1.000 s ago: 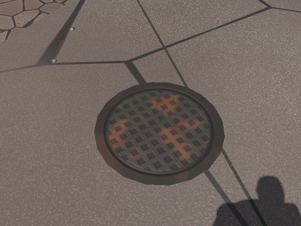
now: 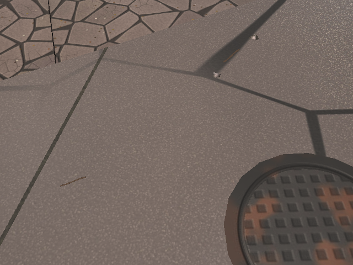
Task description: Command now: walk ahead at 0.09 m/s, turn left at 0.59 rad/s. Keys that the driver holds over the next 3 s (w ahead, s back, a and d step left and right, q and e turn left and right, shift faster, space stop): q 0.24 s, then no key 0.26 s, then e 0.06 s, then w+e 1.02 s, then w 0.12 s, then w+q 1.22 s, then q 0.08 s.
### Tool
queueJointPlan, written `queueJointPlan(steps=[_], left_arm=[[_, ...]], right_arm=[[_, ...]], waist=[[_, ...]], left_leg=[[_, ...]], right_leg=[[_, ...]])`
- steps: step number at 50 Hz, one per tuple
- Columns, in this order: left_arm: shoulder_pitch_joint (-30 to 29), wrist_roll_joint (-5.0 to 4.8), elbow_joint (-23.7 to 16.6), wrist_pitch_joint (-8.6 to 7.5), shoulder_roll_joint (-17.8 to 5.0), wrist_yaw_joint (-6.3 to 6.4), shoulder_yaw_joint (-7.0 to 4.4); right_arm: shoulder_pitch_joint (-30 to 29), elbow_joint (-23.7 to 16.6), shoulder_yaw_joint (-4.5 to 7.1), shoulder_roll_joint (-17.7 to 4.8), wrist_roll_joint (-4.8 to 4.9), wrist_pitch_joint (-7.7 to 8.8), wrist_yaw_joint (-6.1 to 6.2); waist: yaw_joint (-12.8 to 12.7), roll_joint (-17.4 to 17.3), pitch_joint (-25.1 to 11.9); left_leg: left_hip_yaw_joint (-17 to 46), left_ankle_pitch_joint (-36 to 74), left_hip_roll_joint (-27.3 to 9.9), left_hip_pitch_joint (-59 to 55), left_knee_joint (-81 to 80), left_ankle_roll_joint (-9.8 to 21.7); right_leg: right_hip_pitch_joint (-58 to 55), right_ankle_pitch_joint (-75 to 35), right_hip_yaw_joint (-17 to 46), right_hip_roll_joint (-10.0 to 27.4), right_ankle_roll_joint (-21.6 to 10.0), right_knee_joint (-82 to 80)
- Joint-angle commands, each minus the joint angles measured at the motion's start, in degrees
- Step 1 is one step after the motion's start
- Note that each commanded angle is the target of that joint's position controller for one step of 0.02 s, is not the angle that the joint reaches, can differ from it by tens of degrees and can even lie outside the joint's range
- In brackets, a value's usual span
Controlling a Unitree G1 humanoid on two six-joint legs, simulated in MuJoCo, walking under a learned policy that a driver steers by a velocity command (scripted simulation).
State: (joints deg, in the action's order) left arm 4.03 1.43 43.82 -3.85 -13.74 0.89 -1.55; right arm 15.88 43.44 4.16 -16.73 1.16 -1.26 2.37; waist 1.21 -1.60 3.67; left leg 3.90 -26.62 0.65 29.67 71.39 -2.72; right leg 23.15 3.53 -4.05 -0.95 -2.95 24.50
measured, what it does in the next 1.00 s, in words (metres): walks ahead: left foot, then right foot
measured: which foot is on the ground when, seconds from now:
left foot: up 0.00-0.28, down 0.30-0.78, up 0.80-1.00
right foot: down 0.00-0.30, up 0.32-0.74, down 0.76-1.00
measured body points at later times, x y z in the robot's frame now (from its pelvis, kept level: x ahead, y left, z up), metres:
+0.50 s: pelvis +0.04 +0.05 +0.01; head +0.06 +0.09 +0.46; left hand +0.11 +0.36 -0.12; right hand +0.25 -0.17 -0.07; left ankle +0.04 +0.14 -0.73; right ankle +0.08 -0.09 -0.66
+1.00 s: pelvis +0.14 +0.04 +0.01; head +0.17 +0.02 +0.46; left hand +0.13 +0.32 -0.10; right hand +0.35 -0.21 -0.07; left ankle +0.23 +0.20 -0.68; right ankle +0.05 -0.06 -0.73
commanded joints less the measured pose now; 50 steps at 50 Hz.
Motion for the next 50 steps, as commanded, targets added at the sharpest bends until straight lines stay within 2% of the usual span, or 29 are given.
queueJointPlan(steps=[1,5,10,12,13,14,15,16,17,18,19,20,21,23,27,29,31,32,33,36,38,39,40,41,42,44,45,46,50], left_arm=[[-0.5,0.25,-2.4,-0.55,-7.7,0.32,-2.11],[-0.4,-0.72,-2.2,0.56,-10.4,1.05,-3.25],[-0.3,-1.73,-1.8,2.26,-12.5,0.66,-4.0],[0.1,-2.46,-1.4,2.85,-12.9,0.55,-4.18],[0.5,-2.89,-0.9,3.2,-12.3,0.56,-4.01],[3.0,-2.92,0.2,3.56,-10.3,0.41,-3.49],[4.4,-1.74,0.1,3.75,-6.6,-0.21,-2.45],[2.5,0.07,-3.0,3.38,-5.5,-0.48,-1.91],[-1.6,-0.39,-3.6,3.1,-8.9,-0.07,-3.05],[-1.4,-1.82,-3.3,3.41,-9.7,0.02,-3.56],[1.0,-1.97,-1.6,3.87,-9.3,0.34,-3.77],[2.3,-1.3,-0.3,4.33,-9.3,0.7,-3.9],[3.6,-1.01,0.2,4.57,-8.9,0.74,-3.9],[4.4,-1.42,0.6,4.56,-7.7,0.63,-3.59],[2.5,-1.5,0.6,4.64,-4.6,-0.03,-1.96],[2.6,-1.75,0.7,4.76,-5.4,-0.54,-1.81],[1.0,-2.51,-0.4,4.5,-7.4,-0.76,-2.1],[0.4,-2.82,-1.0,4.12,-8.1,-0.85,-2.23],[0.1,-2.99,-1.3,3.62,-8.0,-0.98,-2.21],[4.3,-3.19,0.6,2.0,-5.9,-1.67,-1.94],[12.9,-2.99,4.6,1.44,-6.3,-1.91,-2.57],[19.8,-3.06,6.6,1.19,-9.0,-1.67,-3.48],[22.8,-3.13,6.6,0.64,-16.1,-1.87,-5.5],[22.2,-2.06,5.1,-0.36,-13.5,-1.96,-4.67],[19.8,-1.73,4.1,-1.08,-11.1,-1.6,-4.02],[17.5,-2.79,2.5,-1.15,-9.7,-1.39,-3.66],[17.2,-2.85,2.1,-0.76,-8.4,-1.1,-3.14],[17.4,-2.81,1.7,-0.29,-8.0,-0.83,-2.97],[18.8,-2.57,0.3,0.61,-10.6,0.44,-3.75]], right_arm=[[6.6,-3.6,0.51,-1.2,-0.04,-0.66,0.45],[1.5,-7.0,0.33,-2.2,-0.43,-0.68,-0.38],[-2.1,-9.4,0.72,-3.8,-0.35,-1.24,-1.8],[-1.9,-10.0,0.99,-3.8,-0.38,-1.2,-2.38],[-0.4,-9.4,1.2,-3.6,-0.58,-1.11,-2.56],[1.9,-8.7,1.85,-4.9,-0.85,-1.02,-2.3],[3.5,-9.1,3.13,-9.6,-1.1,-0.89,-1.51],[1.6,-11.6,3.57,-14.7,-1.99,-0.74,-0.95],[3.1,-11.3,3.15,-12.8,-3.44,0.58,-1.3],[0.5,-11.3,2.41,-10.9,-3.59,1.67,-1.58],[-3.6,-11.6,1.92,-9.0,-2.54,2.23,-1.7],[-6.1,-11.9,1.12,-6.9,-1.68,2.54,-1.69],[-7.2,-11.8,0.46,-5.7,-1.51,2.7,-1.54],[-7.3,-11.4,-0.29,-4.0,-2.03,2.92,-1.39],[-6.4,-9.5,-0.91,-2.4,-2.47,2.66,-0.95],[-4.6,-7.8,-0.53,-3.6,-2.64,2.51,-1.15],[-2.9,-6.4,0.72,-7.3,-1.92,2.31,-1.28],[-2.3,-6.0,1.26,-8.7,-1.45,2.31,-1.17],[-1.9,-5.6,1.41,-8.8,-1.13,2.53,-0.97],[-4.5,-5.5,1.61,-7.9,-0.15,3.47,-0.67],[-8.8,-6.6,1.32,-5.8,0.08,3.76,-0.84],[-12.1,-8.3,0.36,-2.1,-0.53,4.17,-1.18],[-15.5,-11.9,0.01,-0.7,-0.68,5.55,-1.52],[-16.8,-11.8,0.59,-3.5,-0.13,6.9,-2.02],[-14.6,-11.1,0.9,-4.5,0.69,7.83,-2.96],[-14.1,-10.0,1.02,-5.0,-0.75,8.48,-3.6],[-14.6,-10.0,1.15,-4.8,-1.39,8.55,-3.78],[-14.8,-10.2,0.86,-3.7,-1.42,8.55,-4.04],[-20.2,-11.7,-0.57,-0.2,-0.95,8.71,-4.58]], waist=[[0.9,7.7,-7.4],[-0.2,6.4,-10.9],[-1.2,8.5,-9.3],[-0.4,8.3,-9.3],[0.3,7.7,-9.5],[0.7,5.7,-9.4],[-0.1,-5.8,-8.6],[-1.4,-18.0,-6.8],[2.4,-11.1,-9.8],[0.6,-8.2,-9.0],[-1.6,-5.6,-9.0],[-2.3,-5.3,-9.4],[-3.2,-5.4,-10.0],[-3.6,-4.8,-10.6],[-1.5,-5.6,-10.0],[0.1,-6.2,-9.3],[1.9,-7.2,-5.0],[2.4,-7.3,-2.9],[2.5,-6.6,-1.6],[-0.5,-3.9,-2.0],[-4.6,-2.3,-4.7],[-6.7,4.8,-6.4],[-6.9,18.2,-3.6],[-8.2,14.5,-1.8],[-5.7,11.3,-1.0],[-4.5,5.7,-1.0],[-3.9,5.1,-1.5],[-3.6,5.5,-1.6],[-5.4,7.1,0.3]], left_leg=[[-1.3,2.8,-3.7,0.0,-4.8,-0.6],[-1.6,8.0,-6.0,-0.8,-13.9,0.0],[-5.3,9.1,-4.6,-6.3,-25.2,2.2],[-6.9,10.4,-3.5,-9.4,-33.2,4.0],[-7.9,12.8,-2.0,-13.4,-38.9,5.3],[-6.8,15.8,-0.8,-18.6,-44.2,7.0],[7.0,27.2,-10.3,-25.0,-51.1,10.7],[23.4,40.4,-22.6,-27.4,-51.8,20.2],[22.8,38.4,-23.4,-23.0,-53.1,23.3],[17.6,36.4,-20.0,-21.9,-52.9,20.6],[13.2,34.1,-16.6,-21.3,-52.3,17.1],[10.6,36.0,-15.1,-20.8,-51.9,15.4],[8.3,39.4,-13.9,-19.3,-51.7,15.1],[5.9,41.1,-12.4,-19.5,-51.6,15.1],[4.6,35.7,-12.4,-21.4,-51.3,15.2],[5.5,25.0,-13.0,-20.1,-52.8,15.9],[9.8,2.7,-14.3,-18.8,-56.8,16.5],[12.6,-3.9,-15.7,-19.4,-58.3,16.8],[14.4,-6.8,-17.0,-20.5,-58.9,16.8],[12.2,-4.4,-16.9,-20.3,-57.5,15.3],[4.7,1.0,-12.2,-13.2,-50.6,12.1],[-2.7,3.9,-7.3,-4.2,-36.6,8.5],[-10.1,-0.1,2.9,13.0,-22.9,3.8],[-2.8,-7.8,1.3,21.5,-12.9,3.4],[-0.1,-2.8,-1.1,24.7,-9.1,4.0],[-0.7,5.5,-3.1,25.8,-10.9,3.6],[-0.9,8.8,-3.8,22.9,-13.6,3.1],[-2.0,11.7,-3.2,19.9,-16.5,2.3],[-4.9,23.7,0.1,7.7,-32.7,0.7]], right_leg=[[-5.6,-9.5,9.7,15.4,-12.4,-11.6],[-9.7,-7.3,8.1,19.1,-13.8,-12.2],[-10.3,0.4,3.7,19.3,-10.9,-10.9],[-12.0,2.0,2.6,19.6,-8.8,-7.8],[-10.9,2.9,1.5,18.5,-7.0,-4.7],[-8.0,5.3,-0.4,16.1,-3.8,0.2],[1.2,14.7,-6.0,10.2,1.6,13.9],[16.8,33.6,-5.8,2.3,5.7,28.1],[16.7,33.6,3.0,3.0,5.3,37.7],[16.3,28.8,5.0,3.8,4.5,40.4],[15.6,24.0,5.8,4.5,4.4,40.2],[14.3,20.3,5.7,4.6,4.9,40.7],[11.4,17.4,5.4,4.3,5.5,41.8],[8.3,14.2,5.3,4.1,6.2,38.7],[1.6,14.4,5.2,4.9,6.6,21.6],[-2.0,16.3,3.2,4.2,6.4,17.1],[0.1,19.0,1.1,2.7,4.6,15.6],[2.5,20.9,0.8,2.5,3.3,15.3],[4.1,22.3,1.3,2.9,1.9,14.5],[-1.3,19.4,0.5,2.9,-2.6,6.7],[-15.0,14.8,0.8,1.8,-5.2,1.0],[-23.8,17.2,11.4,8.5,-7.9,-2.7],[-29.8,22.7,36.1,19.7,-15.8,-9.9],[-32.7,21.5,42.9,23.1,-18.7,-13.6],[-34.2,17.2,38.7,21.5,-17.2,-12.5],[-34.0,8.3,30.8,17.9,-14.1,-12.0],[-31.9,3.8,27.3,16.1,-12.8,-12.3],[-29.4,0.8,24.5,14.3,-12.0,-12.9],[-17.7,-1.8,17.1,9.1,-9.0,-13.3]])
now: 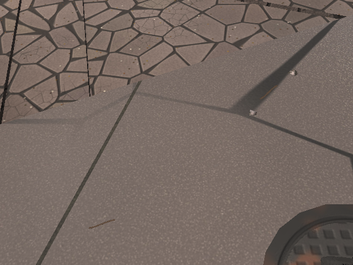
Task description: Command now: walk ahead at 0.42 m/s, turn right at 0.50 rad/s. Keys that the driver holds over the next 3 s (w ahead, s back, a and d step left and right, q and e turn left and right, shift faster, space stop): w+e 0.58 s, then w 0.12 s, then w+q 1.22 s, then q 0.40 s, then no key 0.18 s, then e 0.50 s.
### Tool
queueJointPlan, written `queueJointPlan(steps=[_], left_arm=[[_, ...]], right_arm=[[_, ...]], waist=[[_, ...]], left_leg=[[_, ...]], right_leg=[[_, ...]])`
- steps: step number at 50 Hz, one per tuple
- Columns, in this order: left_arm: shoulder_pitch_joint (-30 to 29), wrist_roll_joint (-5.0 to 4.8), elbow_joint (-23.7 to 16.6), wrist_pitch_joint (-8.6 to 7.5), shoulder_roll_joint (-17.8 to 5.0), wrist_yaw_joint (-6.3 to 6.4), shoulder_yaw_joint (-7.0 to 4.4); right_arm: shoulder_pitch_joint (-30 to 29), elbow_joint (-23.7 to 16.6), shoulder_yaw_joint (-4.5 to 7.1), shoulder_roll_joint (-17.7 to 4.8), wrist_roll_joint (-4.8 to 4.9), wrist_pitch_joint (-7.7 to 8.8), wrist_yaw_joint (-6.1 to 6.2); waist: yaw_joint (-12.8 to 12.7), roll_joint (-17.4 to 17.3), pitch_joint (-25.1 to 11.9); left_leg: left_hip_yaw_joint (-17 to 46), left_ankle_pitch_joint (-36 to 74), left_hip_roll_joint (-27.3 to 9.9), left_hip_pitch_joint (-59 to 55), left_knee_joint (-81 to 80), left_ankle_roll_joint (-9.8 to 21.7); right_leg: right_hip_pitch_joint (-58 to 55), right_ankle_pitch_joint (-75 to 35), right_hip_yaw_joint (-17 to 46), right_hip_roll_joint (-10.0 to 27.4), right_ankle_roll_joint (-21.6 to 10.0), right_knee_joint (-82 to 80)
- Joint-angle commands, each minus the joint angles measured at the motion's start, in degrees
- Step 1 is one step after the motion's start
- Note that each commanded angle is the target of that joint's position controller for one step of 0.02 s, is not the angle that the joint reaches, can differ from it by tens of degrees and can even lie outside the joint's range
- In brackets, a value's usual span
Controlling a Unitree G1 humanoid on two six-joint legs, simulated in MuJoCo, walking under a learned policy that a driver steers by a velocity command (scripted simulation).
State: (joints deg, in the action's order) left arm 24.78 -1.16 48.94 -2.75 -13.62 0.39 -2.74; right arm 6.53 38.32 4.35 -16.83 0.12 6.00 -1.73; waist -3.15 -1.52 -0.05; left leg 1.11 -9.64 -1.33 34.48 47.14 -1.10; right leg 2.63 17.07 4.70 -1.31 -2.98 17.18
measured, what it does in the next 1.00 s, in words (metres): walks ahead, turning right: left foot, then right foot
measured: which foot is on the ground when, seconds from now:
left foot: up 0.00-0.16, down 0.18-0.70, up 0.72-1.00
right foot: down 0.00-0.20, up 0.22-0.66, down 0.68-1.00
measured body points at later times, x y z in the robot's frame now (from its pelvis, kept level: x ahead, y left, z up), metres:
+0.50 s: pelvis +0.25 +0.02 +0.00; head +0.27 +0.01 +0.45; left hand +0.50 +0.22 -0.08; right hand +0.21 -0.27 -0.12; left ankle +0.23 +0.15 -0.75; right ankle +0.33 -0.17 -0.68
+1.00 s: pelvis +0.49 -0.14 +0.00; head +0.50 -0.16 +0.45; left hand +0.65 +0.09 -0.11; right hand +0.52 -0.44 -0.12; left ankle +0.68 -0.01 -0.67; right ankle +0.42 -0.20 -0.75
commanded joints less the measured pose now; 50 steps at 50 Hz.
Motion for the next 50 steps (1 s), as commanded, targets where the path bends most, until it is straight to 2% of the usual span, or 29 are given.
queueJointPlan(steps=[1,4,7,8,9,10,11,12,13,14,16,19,21,25,30,32,33,34,35,36,37,38,39,40,41,43,45,47,50], left_arm=[[-1.2,0.01,-4.9,-0.41,-11.3,1.08,-2.75],[-0.1,-0.74,-5.3,-0.51,-12.2,1.12,-3.2],[-2.2,-0.59,-6.4,-0.31,-12.6,1.0,-3.69],[-2.8,-0.13,-7.0,-0.19,-11.3,0.82,-3.35],[-4.0,0.71,-8.7,-0.13,-8.6,0.58,-2.39],[1.9,0.39,-10.8,-0.64,-1.7,0.72,-0.56],[4.3,-1.74,-10.8,-1.21,-5.0,0.46,-0.82],[-0.1,-2.5,-10.6,-0.93,-9.8,0.31,-2.19],[-4.6,-1.61,-11.4,-0.65,-10.5,0.22,-2.26],[-6.7,-0.6,-11.8,-0.54,-9.6,0.07,-2.27],[-6.1,-0.78,-11.9,0.49,-7.9,-0.48,-2.46],[-8.4,-0.31,-13.2,1.68,-6.0,-0.45,-1.93],[-10.7,0.17,-14.0,1.67,-5.9,-0.55,-1.74],[-17.1,0.03,-15.4,0.79,-5.2,-2.05,-1.17],[-23.9,-0.21,-18.8,0.74,-5.5,-3.49,-1.11],[-21.7,0.18,-19.3,0.76,-6.9,-3.44,-1.91],[-15.4,0.35,-17.9,0.8,-8.6,-3.23,-3.1],[-5.0,0.17,-14.7,0.97,-11.9,-2.57,-5.05],[3.3,0.21,-13.3,1.28,-18.2,-1.39,-6.75],[1.2,-0.06,-14.4,0.63,-20.7,-1.58,-6.26],[0.2,0.53,-15.1,-0.21,-14.8,-2.26,-4.42],[-1.6,1.02,-14.3,-0.68,-12.9,-2.41,-3.74],[-5.2,0.89,-13.9,-1.03,-11.3,-2.45,-3.2],[-8.1,1.17,-13.8,-1.46,-9.0,-2.38,-2.54],[-9.7,1.56,-13.9,-1.93,-8.3,-2.25,-2.28],[-10.4,1.74,-12.9,-3.21,-8.2,-2.04,-2.4],[-9.9,2.16,-11.6,-3.97,-8.5,-1.59,-2.64],[-9.0,2.28,-10.4,-4.02,-8.3,-0.98,-2.66],[-9.5,2.04,-9.5,-3.91,-8.8,-0.38,-2.68]], right_arm=[[-12.1,-7.0,-0.81,-0.2,0.34,1.52,-0.66],[-11.9,-7.5,0.02,-2.9,1.18,1.58,-0.7],[-6.0,-6.6,1.51,-6.2,1.39,1.86,-0.03],[0.4,-5.0,2.52,-7.8,1.22,1.86,0.52],[10.1,-3.8,3.32,-10.1,0.37,1.85,1.11],[17.3,-2.6,4.14,-15.0,-1.38,1.36,1.3],[16.3,-2.7,3.07,-11.8,-1.44,1.39,0.7],[12.2,-2.9,1.84,-7.2,-0.61,1.06,0.98],[9.6,-2.6,1.3,-5.4,-0.12,0.58,1.23],[7.4,-1.9,0.98,-4.4,-0.46,0.32,1.19],[4.5,-1.1,0.73,-3.3,-0.91,0.71,1.24],[4.2,0.8,1.41,-4.8,-0.5,1.74,1.27],[5.0,2.0,1.85,-6.1,-0.53,1.77,1.43],[5.8,3.4,2.23,-8.1,-0.19,0.93,1.81],[9.7,5.5,3.04,-10.8,1.35,-0.66,1.65],[10.3,6.3,3.29,-12.3,1.98,-1.4,1.56],[9.5,6.5,3.14,-12.5,2.13,-1.84,1.58],[10.5,6.6,2.19,-10.5,1.71,-1.97,1.76],[11.8,4.7,0.4,-6.0,-0.2,-1.55,1.8],[15.2,3.6,-1.3,-2.1,0.09,-0.07,1.32],[9.9,3.7,0.15,-8.3,2.53,0.87,0.77],[6.2,2.7,0.09,-8.3,3.73,1.11,0.52],[5.3,2.9,-0.21,-7.2,2.66,0.97,0.93],[5.5,3.5,0.11,-7.2,1.56,0.37,1.16],[7.8,4.4,0.18,-6.9,1.65,-0.53,1.02],[9.9,5.7,0.04,-5.2,1.8,-2.12,1.06],[7.8,5.3,-0.05,-4.2,1.75,-2.97,1.39],[5.5,4.6,-0.07,-3.6,1.49,-2.93,1.4],[2.1,3.8,-0.47,-2.5,1.13,-2.4,0.51]], waist=[[-1.6,7.7,4.4],[-1.0,9.6,4.3],[2.9,10.8,1.9],[6.2,10.0,-2.3],[10.8,7.5,-10.8],[9.0,-9.3,-21.7],[7.4,-18.5,-22.8],[7.4,-11.7,-12.5],[7.0,-5.9,-6.6],[5.6,-2.9,-3.6],[2.9,-5.2,-1.1],[2.3,-3.5,1.4],[2.8,-1.8,1.9],[5.0,-1.1,3.1],[7.5,-1.1,5.5],[5.1,-2.2,3.5],[0.9,-2.1,-0.4],[-3.9,-0.9,-6.2],[-5.8,9.1,-12.6],[-0.8,18.6,-21.1],[-4.2,9.4,-19.8],[-3.6,8.6,-12.2],[-1.0,4.2,-7.7],[0.9,5.1,-5.4],[2.6,6.3,-4.6],[3.8,5.5,-3.6],[3.6,4.2,-0.8],[3.0,4.0,0.8],[1.8,4.4,2.2]], left_leg=[[-2.5,8.4,2.8,0.0,-11.5,-1.0],[-0.1,10.0,2.6,-6.0,-16.1,-0.5],[-0.2,6.0,2.9,-13.7,-18.6,1.8],[-1.0,5.6,3.0,-22.5,-20.0,3.4],[4.8,2.8,-3.5,-38.0,-18.1,6.8],[30.1,-11.0,-19.0,-58.1,-22.0,14.3],[47.8,-21.8,-23.7,-56.5,-31.6,16.9],[38.9,-25.4,-21.8,-48.7,-32.4,14.8],[28.8,-18.4,-19.6,-40.4,-32.0,13.1],[22.5,-11.2,-16.8,-33.2,-33.0,12.2],[13.5,-4.4,-13.8,-25.4,-36.1,11.6],[6.9,1.6,-14.4,-22.7,-39.4,13.2],[3.7,4.3,-15.2,-24.6,-40.1,13.7],[-4.6,7.5,-13.6,-27.4,-39.4,11.5],[-8.2,8.3,-15.7,-34.0,-37.0,9.5],[-9.5,24.4,-16.1,-36.2,-30.6,8.9],[-11.7,34.9,-14.7,-35.4,-21.5,7.8],[-13.8,37.8,-12.1,-29.4,-8.6,6.0],[-15.0,14.7,-8.0,-11.3,12.7,2.4],[-4.7,-23.0,1.6,4.1,29.8,0.3],[3.1,-21.1,-1.1,9.1,34.0,1.3],[2.1,-17.5,-3.2,11.1,32.9,2.5],[2.3,-12.7,-6.1,9.1,28.0,2.8],[2.9,-9.4,-7.8,6.2,24.4,2.8],[3.5,-6.6,-8.5,2.7,23.2,2.6],[3.7,-3.6,-8.0,1.0,21.3,1.7],[5.4,0.4,-7.0,4.1,17.5,0.7],[6.5,6.0,-5.8,7.2,11.8,0.1],[4.1,15.2,-4.6,6.0,0.7,0.3]], right_leg=[[5.1,-14.2,8.3,9.3,-8.7,-5.9],[6.1,-11.9,12.0,11.5,-7.5,-4.6],[3.8,-21.6,13.7,12.3,-5.5,2.1],[5.0,-28.4,11.7,9.3,-3.9,10.3],[12.3,-23.5,9.7,5.8,-1.9,25.1],[30.8,3.3,4.4,-2.5,1.5,47.3],[38.8,15.7,6.9,-1.4,1.8,57.8],[42.8,11.1,5.7,2.2,1.8,61.6],[41.9,6.5,3.1,4.9,1.6,60.4],[39.4,3.4,2.5,6.7,1.4,57.8],[34.7,0.8,2.2,8.9,1.4,54.5],[36.4,-2.0,1.6,9.5,2.5,50.1],[38.7,-6.7,1.9,9.7,3.3,45.4],[36.9,-17.1,-1.5,8.8,2.9,31.9],[35.0,-11.9,-5.8,7.1,0.0,21.9],[29.1,-5.4,-8.5,3.6,-2.4,19.6],[19.8,-6.3,-10.5,0.6,-3.9,16.6],[4.1,-9.4,-11.0,-2.3,-5.7,15.3],[-14.6,-8.6,8.2,10.0,-10.5,14.3],[-23.7,1.1,39.3,22.5,-19.5,2.8],[-21.7,1.7,36.6,23.1,-16.8,-0.2],[-14.7,-3.2,26.7,21.5,-14.6,0.7],[-6.6,-8.9,19.4,19.1,-12.4,0.6],[-0.9,-12.8,14.0,17.0,-11.2,-0.6],[2.9,-13.9,10.9,15.9,-10.6,-2.7],[5.7,-17.4,6.1,15.5,-11.0,-6.1],[6.1,-20.5,1.2,15.1,-10.3,-8.1],[4.1,-22.5,-2.9,14.4,-9.2,-8.8],[2.9,-22.1,-8.5,13.1,-7.1,-10.0]])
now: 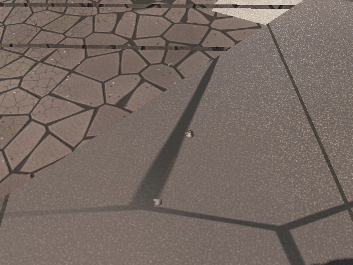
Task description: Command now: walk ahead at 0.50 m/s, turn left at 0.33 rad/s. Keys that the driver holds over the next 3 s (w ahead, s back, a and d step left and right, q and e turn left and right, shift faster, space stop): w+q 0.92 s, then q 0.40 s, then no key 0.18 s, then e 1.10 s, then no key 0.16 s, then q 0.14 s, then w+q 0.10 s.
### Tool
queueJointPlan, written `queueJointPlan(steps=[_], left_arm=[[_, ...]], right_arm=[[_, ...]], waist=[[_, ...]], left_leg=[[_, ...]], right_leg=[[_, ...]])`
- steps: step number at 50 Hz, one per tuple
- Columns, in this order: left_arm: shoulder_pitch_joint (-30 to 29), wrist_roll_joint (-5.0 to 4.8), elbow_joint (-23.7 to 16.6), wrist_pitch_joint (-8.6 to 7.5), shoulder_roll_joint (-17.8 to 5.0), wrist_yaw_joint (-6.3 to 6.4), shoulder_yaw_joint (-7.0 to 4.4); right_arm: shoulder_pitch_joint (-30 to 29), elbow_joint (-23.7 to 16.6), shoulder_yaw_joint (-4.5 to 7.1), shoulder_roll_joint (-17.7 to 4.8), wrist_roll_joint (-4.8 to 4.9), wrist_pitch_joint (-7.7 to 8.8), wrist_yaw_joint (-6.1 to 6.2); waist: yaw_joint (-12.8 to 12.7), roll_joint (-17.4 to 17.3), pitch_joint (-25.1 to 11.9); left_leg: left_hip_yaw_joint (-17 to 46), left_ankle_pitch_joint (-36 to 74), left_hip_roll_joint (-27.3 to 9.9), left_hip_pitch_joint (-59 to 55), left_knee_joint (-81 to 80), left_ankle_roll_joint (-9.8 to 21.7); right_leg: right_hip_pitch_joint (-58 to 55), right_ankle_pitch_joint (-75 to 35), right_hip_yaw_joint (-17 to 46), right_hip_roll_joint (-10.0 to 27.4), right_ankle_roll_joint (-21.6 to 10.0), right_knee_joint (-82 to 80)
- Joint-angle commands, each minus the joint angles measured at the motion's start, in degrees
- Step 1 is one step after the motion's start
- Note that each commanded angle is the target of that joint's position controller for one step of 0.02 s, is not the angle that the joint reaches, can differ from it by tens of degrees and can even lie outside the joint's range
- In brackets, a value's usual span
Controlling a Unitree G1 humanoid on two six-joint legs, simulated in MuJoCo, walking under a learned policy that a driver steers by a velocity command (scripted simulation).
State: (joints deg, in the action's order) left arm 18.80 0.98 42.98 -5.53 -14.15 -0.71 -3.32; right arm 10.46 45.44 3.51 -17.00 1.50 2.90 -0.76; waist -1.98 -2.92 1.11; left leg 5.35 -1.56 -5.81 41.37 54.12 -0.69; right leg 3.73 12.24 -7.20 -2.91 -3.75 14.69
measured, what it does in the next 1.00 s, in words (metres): walks ahead, turning left: left foot, then right foot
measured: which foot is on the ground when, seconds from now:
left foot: up 0.00-0.22, down 0.24-0.72, up 0.74-1.00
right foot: down 0.00-0.26, up 0.28-0.70, down 0.72-1.00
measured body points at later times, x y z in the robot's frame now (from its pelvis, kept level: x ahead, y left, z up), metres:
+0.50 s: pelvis +0.29 +0.07 +0.00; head +0.33 +0.10 +0.45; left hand +0.41 +0.38 -0.09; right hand +0.45 -0.18 -0.11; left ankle +0.27 +0.14 -0.75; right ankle +0.44 -0.09 -0.67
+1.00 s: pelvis +0.57 +0.12 +0.00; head +0.59 +0.12 +0.45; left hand +0.45 +0.33 -0.13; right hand +0.83 +0.03 -0.11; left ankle +0.58 +0.30 -0.67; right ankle +0.60 +0.01 -0.75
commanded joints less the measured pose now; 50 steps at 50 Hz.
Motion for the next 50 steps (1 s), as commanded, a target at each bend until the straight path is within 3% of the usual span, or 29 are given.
queueJointPlan(steps=[1,4,7,9,11,12,13,14,15,16,17,18,19,22,27,30,32,34,35,36,37,38,39,40,41,43,45,48,50], left_arm=[[-3.0,-0.2,-3.1,-1.05,-8.6,0.89,-2.21],[-0.1,-0.72,-1.0,-0.34,-9.4,1.24,-2.63],[0.7,-1.43,0.2,1.14,-10.5,1.59,-3.09],[-0.7,-1.6,-0.1,2.08,-12.3,2.2,-3.53],[-2.2,-1.81,-0.5,3.03,-13.6,2.8,-3.7],[-2.9,-1.88,-0.9,2.83,-13.0,3.08,-3.24],[2.6,0.17,-3.3,1.67,-5.4,2.38,-0.97],[2.1,-0.71,-4.6,-0.8,-5.0,1.37,0.2],[-5.3,-3.03,-6.0,-2.35,-9.5,0.51,-0.98],[-7.9,-3.34,-7.1,-3.1,-9.5,0.4,-0.7],[-8.4,-1.93,-6.7,-3.22,-9.1,0.85,-0.77],[-7.8,-0.78,-6.6,-2.73,-9.7,1.12,-1.3],[-6.7,-0.49,-6.5,-1.93,-9.7,1.05,-1.51],[-6.5,0.11,-6.7,-0.24,-7.5,1.33,-0.93],[-17.3,-0.38,-9.1,-0.44,-4.9,0.93,0.33],[-20.9,-1.35,-10.2,-1.18,-6.4,0.05,-0.15],[-20.2,-1.51,-10.2,-1.71,-8.0,-0.42,-0.92],[-15.2,-1.63,-9.0,-2.27,-9.3,-0.41,-1.87],[-9.8,-1.1,-7.9,-2.55,-10.6,-0.04,-2.72],[-1.5,-0.11,-7.4,-2.67,-13.7,0.5,-3.57],[3.3,0.58,-5.2,-1.86,-18.0,0.26,-4.61],[2.5,-0.83,-6.0,-1.56,-12.8,0.0,-3.63],[0.3,-1.05,-6.5,-1.14,-9.4,0.36,-2.68],[-0.2,1.77,-6.5,-1.99,0.6,1.03,2.43],[0.7,1.67,-5.2,-1.89,1.4,1.38,2.77],[-1.0,1.22,-5.7,-1.63,0.1,2.22,2.46],[-0.4,1.65,-4.7,-1.76,-2.4,2.02,1.56],[-1.0,2.63,-4.1,-2.36,-5.8,1.39,0.56],[-2.1,2.84,-3.6,-2.82,-7.3,1.12,-0.03]], right_arm=[[-3.7,-3.9,0.08,-1.7,-0.36,0.79,-0.83],[-8.5,-6.1,-0.59,-0.5,-0.42,0.97,-1.9],[-10.8,-8.6,-0.54,-1.0,-0.35,1.11,-3.13],[-8.5,-9.4,0.24,-2.6,-0.26,0.87,-3.54],[2.3,-7.7,2.36,-6.6,-0.05,0.45,-3.13],[11.5,-5.8,4.18,-10.1,-0.07,0.16,-2.2],[15.0,-5.2,5.54,-16.3,-0.15,-0.08,-1.03],[15.0,-6.8,4.83,-15.5,-0.2,0.76,-1.41],[14.4,-6.7,3.86,-11.4,-0.63,1.06,-1.44],[11.0,-6.9,3.33,-9.4,-0.27,1.3,-1.35],[6.9,-7.7,2.76,-7.8,-0.01,1.27,-1.28],[4.1,-8.6,2.16,-6.1,-0.42,1.24,-1.06],[2.9,-9.4,1.91,-5.6,-0.98,1.19,-0.89],[3.1,-9.1,2.35,-7.2,-0.84,1.45,0.01],[6.7,-7.6,2.68,-8.5,-0.08,0.4,1.34],[9.3,-6.7,2.74,-8.6,0.24,-0.2,1.56],[9.5,-6.6,2.68,-8.3,0.21,-0.47,1.78],[7.7,-7.2,2.66,-7.8,-0.04,-0.71,1.81],[7.2,-7.7,2.06,-5.9,-0.28,-0.57,1.64],[7.5,-8.9,0.77,-2.5,-1.04,-0.31,1.36],[15.7,-10.5,-0.26,0.6,0.56,0.21,1.34],[15.6,-9.0,0.69,-5.5,1.2,0.22,1.52],[9.3,-9.6,1.67,-8.7,0.75,-0.11,1.49],[8.4,-4.8,-0.8,-2.4,-7.89,2.72,-1.63],[7.4,-5.4,-1.2,0.6,-8.69,3.55,-2.52],[4.7,-4.9,-1.37,0.6,-7.19,3.58,-4.43],[3.1,-4.4,-0.92,-0.8,-5.9,3.18,-4.79],[-0.8,-5.1,-1.71,0.0,-5.8,3.09,-4.89],[-1.9,-5.4,-2.53,1.2,-5.11,2.87,-5.53]], waist=[[-0.2,5.6,1.9],[-2.5,4.8,4.4],[-2.5,5.4,4.7],[-0.2,7.7,1.5],[6.3,8.8,-5.3],[11.4,6.3,-10.1],[7.4,-8.7,-15.8],[7.0,-8.8,-25.2],[9.9,-3.1,-19.8],[8.1,0.2,-12.5],[5.1,4.3,-7.7],[3.0,3.7,-5.5],[1.6,2.0,-4.8],[0.7,1.3,-3.3],[5.1,-1.8,-2.2],[6.6,-2.6,-2.2],[5.6,-3.5,-2.4],[2.4,-5.0,-3.1],[-0.4,-4.4,-6.3],[-3.7,1.7,-14.0],[-0.1,21.7,-20.4],[-1.4,17.1,-17.0],[-3.1,11.2,-9.7],[-3.4,10.6,-1.7],[-2.1,10.9,-1.1],[-1.2,8.0,-3.6],[-0.6,7.8,-4.1],[0.4,6.4,-3.0],[1.4,5.6,-3.5]], left_leg=[[-1.6,8.7,0.0,-1.2,-9.2,0.1],[-4.0,8.4,0.5,0.6,-15.3,1.4],[-6.8,1.6,1.7,2.0,-18.2,3.5],[-10.3,-4.4,5.0,-3.9,-18.4,5.8],[-12.5,-7.5,9.6,-18.9,-19.3,9.0],[-8.5,-4.0,9.4,-35.0,-22.9,11.6],[17.2,-4.0,-5.5,-56.8,-22.8,19.8],[44.4,-12.7,-13.6,-66.9,-33.1,28.0],[37.4,-13.4,-12.0,-64.1,-36.1,23.8],[29.3,-10.2,-9.8,-55.5,-36.4,21.3],[23.2,-4.5,-7.2,-46.3,-36.7,19.3],[19.1,0.9,-5.3,-39.6,-37.9,18.6],[17.4,3.6,-4.1,-35.5,-39.2,18.5],[12.0,10.7,-1.9,-28.3,-40.7,18.5],[7.9,3.4,2.7,-24.9,-38.7,13.9],[12.7,-1.5,0.6,-28.4,-35.8,13.2],[17.0,-3.5,-1.1,-32.0,-32.6,12.4],[19.0,-2.2,-1.0,-32.5,-28.3,11.0],[17.3,0.2,1.7,-30.7,-22.1,9.2],[12.6,-6.7,5.3,-24.4,-6.6,7.0],[5.2,-32.0,13.0,-3.9,11.9,3.2],[6.1,-31.1,8.2,3.8,20.1,2.3],[5.1,-25.4,6.2,5.5,22.3,1.9],[3.1,-16.8,6.5,9.4,24.8,2.0],[2.3,-13.0,4.2,9.0,20.8,2.8],[1.0,-11.8,1.8,4.8,16.2,2.8],[0.4,-11.7,0.6,3.4,11.1,1.4],[-2.9,-4.9,0.0,2.5,2.5,-0.1],[-5.0,0.1,0.2,-2.0,-4.6,-0.1]], right_leg=[[1.3,-17.1,2.2,15.0,-6.0,-8.0],[-3.9,-19.2,0.1,16.9,-5.6,-7.0],[-10.1,-27.8,-1.5,18.8,-4.9,-2.8],[-11.9,-46.9,-3.1,18.9,-3.4,4.0],[-9.6,-59.4,-4.5,17.3,-1.6,19.9],[-0.1,-50.4,-5.2,14.8,0.7,34.4],[23.9,-2.2,-3.5,6.5,4.4,56.2],[37.0,22.9,10.2,-1.7,5.0,68.1],[42.8,18.3,14.7,2.2,3.6,68.7],[43.3,13.0,13.8,4.7,2.6,63.8],[40.5,9.9,13.0,7.1,2.9,58.4],[36.4,7.8,12.9,8.5,3.5,54.7],[33.4,6.5,12.8,9.1,4.1,53.0],[31.4,3.2,10.5,8.9,6.8,45.5],[26.5,-14.7,9.0,4.6,8.3,23.1],[24.8,-15.7,10.3,2.9,7.7,16.8],[23.6,-12.3,11.7,2.8,6.2,14.2],[17.4,-9.3,11.1,2.7,3.9,11.8],[8.5,-9.3,11.2,4.0,2.0,10.7],[-5.8,-5.5,20.4,13.5,-1.7,11.3],[-23.1,7.2,47.5,26.2,-11.4,5.9],[-21.6,20.9,53.6,27.4,-11.2,3.0],[-15.0,20.1,44.3,24.8,-8.6,2.2],[-6.3,21.9,37.7,19.6,-9.0,-0.9],[-4.1,13.3,30.7,18.6,-8.4,-2.1],[-1.2,0.7,24.1,17.3,-8.4,-3.9],[-0.3,-3.7,18.8,17.6,-9.2,-6.0],[1.4,-23.0,10.9,18.2,-11.7,-7.8],[2.6,-37.2,3.9,16.6,-10.5,-6.0]])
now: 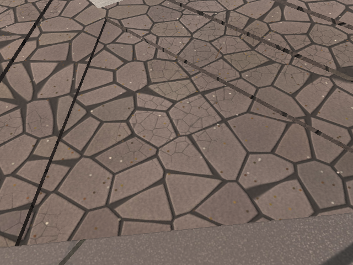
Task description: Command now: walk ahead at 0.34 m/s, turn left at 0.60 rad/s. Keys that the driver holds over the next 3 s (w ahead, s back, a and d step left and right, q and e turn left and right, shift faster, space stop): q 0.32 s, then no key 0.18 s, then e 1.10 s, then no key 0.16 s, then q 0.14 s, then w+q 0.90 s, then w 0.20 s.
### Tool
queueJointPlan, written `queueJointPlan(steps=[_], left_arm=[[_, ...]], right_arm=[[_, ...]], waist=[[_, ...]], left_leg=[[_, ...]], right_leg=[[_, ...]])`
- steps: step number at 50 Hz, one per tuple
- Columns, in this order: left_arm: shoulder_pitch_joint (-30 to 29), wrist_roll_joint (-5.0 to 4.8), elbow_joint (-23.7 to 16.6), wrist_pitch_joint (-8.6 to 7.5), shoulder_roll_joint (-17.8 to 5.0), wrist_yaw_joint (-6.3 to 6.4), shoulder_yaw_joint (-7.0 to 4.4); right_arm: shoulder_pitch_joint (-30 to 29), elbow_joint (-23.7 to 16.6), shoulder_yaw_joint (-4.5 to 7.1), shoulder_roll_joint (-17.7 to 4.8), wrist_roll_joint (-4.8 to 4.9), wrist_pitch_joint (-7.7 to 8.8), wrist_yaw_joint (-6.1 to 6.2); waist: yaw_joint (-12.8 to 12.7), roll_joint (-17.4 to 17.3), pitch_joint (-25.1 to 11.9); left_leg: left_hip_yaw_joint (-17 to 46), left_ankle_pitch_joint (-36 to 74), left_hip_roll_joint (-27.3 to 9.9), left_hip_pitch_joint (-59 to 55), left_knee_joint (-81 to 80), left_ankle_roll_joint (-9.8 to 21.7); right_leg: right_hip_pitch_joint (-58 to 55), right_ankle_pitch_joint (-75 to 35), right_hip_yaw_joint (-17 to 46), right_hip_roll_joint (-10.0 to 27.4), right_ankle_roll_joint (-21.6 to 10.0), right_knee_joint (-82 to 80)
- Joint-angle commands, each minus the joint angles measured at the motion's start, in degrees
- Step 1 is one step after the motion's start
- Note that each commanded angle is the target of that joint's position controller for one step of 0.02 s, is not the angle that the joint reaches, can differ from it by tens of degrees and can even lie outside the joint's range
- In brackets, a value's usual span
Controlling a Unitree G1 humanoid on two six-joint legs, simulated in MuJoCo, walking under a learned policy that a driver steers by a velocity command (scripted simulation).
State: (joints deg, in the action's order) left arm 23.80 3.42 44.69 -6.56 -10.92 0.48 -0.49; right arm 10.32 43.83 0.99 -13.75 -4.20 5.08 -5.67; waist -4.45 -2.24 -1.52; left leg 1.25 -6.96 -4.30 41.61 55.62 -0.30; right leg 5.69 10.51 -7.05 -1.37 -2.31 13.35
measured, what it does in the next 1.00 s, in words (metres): walks ahead: left foot, then right foot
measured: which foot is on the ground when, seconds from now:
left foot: up 0.00-0.18, down 0.20-0.72, up 0.74-0.94, down 0.96-1.00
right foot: down 0.00-0.20, up 0.22-0.56, down 0.58-0.98, up 1.00-1.00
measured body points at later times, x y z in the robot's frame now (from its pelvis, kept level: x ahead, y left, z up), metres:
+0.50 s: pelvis +0.17 +0.04 -0.01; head +0.19 +0.04 +0.44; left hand +0.24 +0.33 -0.12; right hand +0.36 -0.20 -0.11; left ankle +0.23 +0.14 -0.75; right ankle +0.21 -0.10 -0.71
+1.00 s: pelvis +0.22 +0.04 -0.01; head +0.25 +0.04 +0.44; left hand +0.33 +0.34 -0.10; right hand +0.43 -0.23 -0.08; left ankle +0.20 +0.13 -0.75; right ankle +0.22 -0.09 -0.74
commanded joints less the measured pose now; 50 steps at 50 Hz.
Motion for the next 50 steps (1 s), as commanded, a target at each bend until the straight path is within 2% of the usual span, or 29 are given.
queueJointPlan(steps=[1,3,6,9,10,11,12,13,14,15,16,18,19,21,23,25,28,29,30,31,32,34,38,43,45,47,48,49,50], left_arm=[[-6.5,0.49,-4.6,-2.01,-11.1,-0.01,-3.11],[-5.5,0.62,-3.3,-2.32,-11.9,0.04,-3.51],[-4.9,0.43,-2.0,-2.11,-12.9,0.07,-4.15],[-6.0,0.19,-2.0,-1.69,-14.9,0.55,-4.78],[-4.8,-0.44,-2.4,-1.67,-14.4,0.13,-4.51],[3.0,0.85,-3.1,-1.44,-9.3,-0.36,-2.76],[6.3,2.06,-3.8,-1.16,-7.1,-1.67,-1.17],[-8.1,-0.13,-6.0,-0.23,-10.0,-2.36,-1.83],[-14.2,-0.63,-8.0,0.11,-10.6,-1.71,-2.31],[-10.5,0.52,-6.3,0.54,-13.9,-0.36,-3.41],[-8.5,1.5,-5.9,0.68,-12.7,0.47,-2.94],[-5.7,1.4,-5.1,1.79,-11.0,0.9,-1.98],[-3.1,0.44,-3.9,2.7,-10.3,0.2,-1.61],[-1.4,-0.84,-2.2,4.36,-10.3,-1.37,-1.22],[-4.0,-0.67,-2.5,4.95,-10.7,-1.79,-0.89],[-6.6,-0.67,-3.1,4.37,-11.1,-1.61,-0.71],[-5.9,-2.54,-1.9,2.72,-9.2,-3.35,-0.18],[-5.7,-3.32,-2.7,1.89,-8.5,-4.28,0.2],[-10.4,-4.65,-5.9,0.5,-12.7,-5.01,0.09],[-20.2,-3.74,-7.5,0.02,-14.6,-6.31,-0.65],[-19.7,-3.54,-7.3,0.15,-15.3,-6.54,-1.83],[-16.6,-3.27,-7.2,-0.25,-17.1,-5.68,-3.35],[-10.3,-3.1,-6.7,-0.87,-16.7,-4.33,-4.79],[-9.4,-2.07,-6.8,-0.76,-16.1,-2.62,-5.47],[-12.4,-1.89,-7.0,-0.24,-16.5,-2.47,-5.71],[-15.8,-1.69,-7.2,1.29,-16.7,-2.91,-5.54],[-14.9,-1.28,-6.6,2.23,-15.5,-3.19,-4.9],[-11.8,-1.02,-6.7,2.98,-12.0,-3.23,-3.7],[-9.8,-0.2,-8.0,2.45,-8.3,-3.54,-2.35]], right_arm=[[-2.0,-3.7,-0.21,-2.0,0.85,0.47,-0.94],[-2.6,-3.7,-0.04,-3.1,1.29,0.12,-1.18],[-3.7,-3.7,1.01,-5.4,1.29,0.23,-0.34],[-2.0,-3.7,3.01,-9.2,2.05,1.36,1.03],[0.8,-3.0,4.42,-12.8,2.69,2.18,2.04],[7.9,-3.1,6.22,-18.6,2.08,1.93,3.88],[12.8,-3.1,5.99,-18.9,1.49,0.93,4.82],[17.4,-0.7,5.98,-16.5,0.65,1.39,5.19],[13.5,-0.5,6.57,-17.0,2.19,1.9,5.71],[7.1,-1.6,5.81,-13.7,3.34,1.55,5.99],[3.5,-2.4,4.58,-11.1,3.88,1.57,5.98],[-1.0,-4.9,3.74,-9.9,3.36,1.41,5.58],[-3.5,-6.2,4.01,-11.1,2.79,1.79,5.3],[-5.0,-8.1,4.88,-13.6,2.63,2.55,4.61],[-2.5,-8.4,4.8,-13.0,2.9,2.9,4.38],[-0.3,-8.4,4.32,-11.6,3.38,2.59,4.13],[-3.9,-7.6,0.79,-4.8,4.68,1.37,2.16],[-1.8,-6.4,-0.66,-2.0,5.02,0.92,1.07],[6.0,-6.3,-0.31,-1.9,5.17,0.39,0.57],[7.6,-6.0,1.43,-7.4,3.57,0.01,1.48],[3.1,-6.1,2.71,-11.4,3.45,-1.01,2.82],[-0.7,-7.5,3.57,-12.8,3.3,-1.71,5.21],[-4.8,-9.2,2.88,-9.7,3.78,-1.6,7.71],[-4.9,-9.4,2.87,-8.5,1.92,-1.45,8.19],[-3.1,-8.6,2.85,-8.5,2.54,-1.41,7.76],[-0.4,-8.0,3.16,-9.4,4.14,-1.04,6.91],[0.6,-8.5,3.8,-11.1,4.55,-0.63,6.49],[3.0,-9.8,5.0,-15.1,4.33,0.09,6.83],[5.1,-11.5,6.29,-18.6,2.75,0.73,7.32]], waist=[[3.9,5.1,-0.6],[4.2,5.7,0.5],[4.5,6.2,1.5],[6.3,5.4,0.1],[7.0,2.1,-4.0],[5.2,-8.2,-18.6],[5.9,-9.7,-33.7],[13.1,-0.7,-22.4],[11.5,-2.1,-11.0],[7.3,-1.6,-7.8],[4.1,-3.0,-4.6],[0.5,-1.1,-4.2],[-0.8,-0.5,-4.8],[0.3,-1.6,-4.7],[2.9,-1.5,-5.3],[5.3,-1.6,-5.7],[2.5,1.3,-5.0],[2.0,2.0,-6.1],[8.0,7.7,-8.0],[12.4,6.7,-3.8],[10.1,4.3,-3.7],[7.6,5.7,-3.2],[2.8,8.6,-1.3],[2.0,9.8,-1.6],[3.2,8.5,-2.1],[4.8,8.3,-2.4],[4.9,7.9,-3.4],[4.7,1.2,-7.9],[5.7,-9.1,-8.3]], left_leg=[[-1.2,8.1,-1.3,-4.1,-9.3,-0.1],[-1.3,12.3,-0.8,-6.7,-14.0,0.7],[-1.4,11.7,0.6,-8.6,-19.6,2.0],[-4.1,12.7,5.8,-18.5,-25.9,5.9],[-4.4,23.3,7.7,-28.4,-28.3,9.6],[9.8,48.2,-3.6,-52.5,-24.7,23.2],[33.6,45.2,-17.5,-69.5,-29.0,34.4],[34.2,31.3,-16.0,-62.7,-33.9,27.6],[27.4,22.1,-12.8,-50.9,-36.5,22.7],[23.6,15.9,-10.0,-40.7,-39.4,20.5],[21.2,13.8,-7.9,-31.1,-41.9,19.5],[17.7,10.3,-6.4,-19.1,-45.4,18.0],[14.6,8.9,-4.8,-15.4,-45.8,16.6],[11.3,7.8,-2.8,-11.9,-45.6,15.3],[13.7,3.9,-4.4,-15.6,-43.6,14.8],[17.8,-2.5,-6.8,-20.2,-40.6,15.0],[16.7,-10.3,-4.1,-15.5,-34.0,9.7],[15.9,-10.5,-1.4,-14.5,-31.8,6.1],[8.8,-14.7,4.7,-19.5,-27.3,-0.2],[3.2,-9.8,5.7,-23.9,-29.0,-3.3],[2.8,-7.3,4.4,-29.2,-28.6,-2.9],[1.5,-6.9,4.7,-27.8,-27.0,-0.2],[-0.6,-7.5,5.2,-19.4,-24.3,0.7],[-1.3,-17.9,5.4,-17.0,-19.0,0.1],[-1.8,-13.5,5.9,-20.7,-25.3,0.1],[-3.3,-0.1,7.0,-29.7,-35.1,2.4],[-2.5,8.4,4.5,-35.2,-37.0,5.8],[4.8,27.7,-4.9,-45.1,-36.8,14.4],[22.8,40.9,-21.0,-54.7,-39.6,28.9]], right_leg=[[0.7,-38.8,1.4,14.7,-11.0,-4.0],[0.2,-40.0,-1.3,14.6,-9.1,-2.5],[-4.1,-38.8,-2.7,16.0,-7.3,1.1],[-5.2,-43.0,-5.3,14.6,-3.5,10.0],[-2.8,-42.3,-6.4,11.5,-0.3,17.1],[8.6,-19.3,-7.1,7.3,6.1,33.8],[20.7,27.6,0.1,0.5,8.3,44.9],[29.0,30.0,8.7,0.3,6.6,53.4],[33.7,28.7,10.7,2.5,5.4,56.2],[30.4,25.7,11.5,5.0,5.1,54.6],[25.9,23.0,12.0,6.2,4.5,51.2],[16.3,19.2,10.4,6.1,4.5,47.2],[12.7,16.2,8.2,5.3,4.8,44.7],[9.6,12.8,5.2,3.8,6.0,41.0],[12.1,11.1,6.3,4.7,6.5,36.9],[14.8,9.3,7.4,5.5,5.9,31.1],[6.5,-2.1,5.8,5.8,4.0,15.7],[3.2,-8.7,7.2,6.9,1.5,12.1],[6.5,-20.0,18.0,15.0,-7.8,8.0],[17.3,-6.5,21.6,15.1,-10.8,7.6],[21.6,5.9,18.4,10.6,-7.5,7.4],[18.5,4.5,20.3,10.2,-8.2,5.9],[7.3,-6.8,27.9,15.4,-15.0,5.9],[0.2,-21.3,30.4,16.4,-16.1,6.6],[-0.1,-22.7,29.3,14.4,-14.2,7.8],[4.1,-21.2,28.1,11.7,-12.0,8.9],[6.8,-17.0,27.1,9.9,-9.5,10.0],[12.9,-3.9,22.0,4.5,-4.1,17.4],[27.4,17.9,14.5,-3.2,2.4,27.6]])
